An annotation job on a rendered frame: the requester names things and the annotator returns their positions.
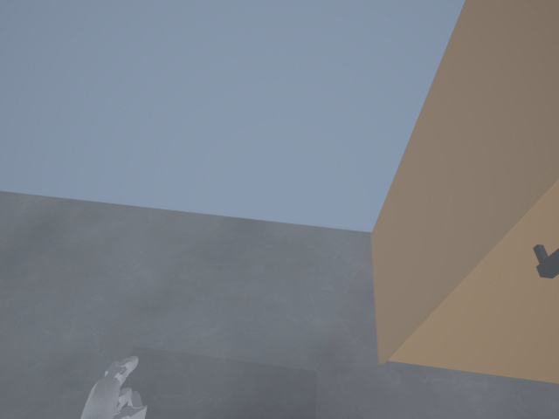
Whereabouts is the wardrobe door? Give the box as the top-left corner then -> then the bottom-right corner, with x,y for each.
389,179 -> 559,384

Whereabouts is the left robot hand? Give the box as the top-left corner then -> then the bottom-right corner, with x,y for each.
80,355 -> 147,419

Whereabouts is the handle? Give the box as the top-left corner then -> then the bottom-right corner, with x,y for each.
533,244 -> 559,278

